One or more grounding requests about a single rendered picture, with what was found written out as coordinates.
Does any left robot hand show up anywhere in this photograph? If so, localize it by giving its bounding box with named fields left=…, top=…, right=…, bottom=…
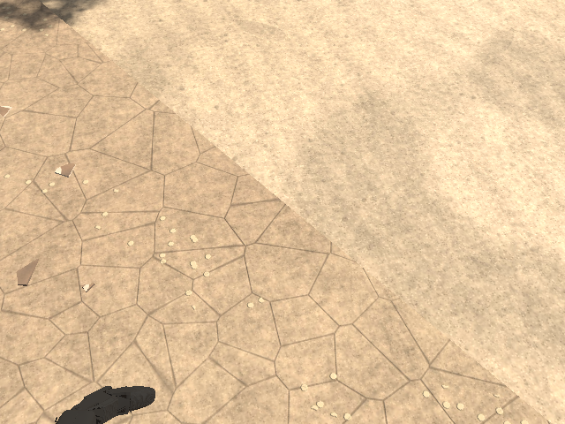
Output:
left=55, top=386, right=155, bottom=424

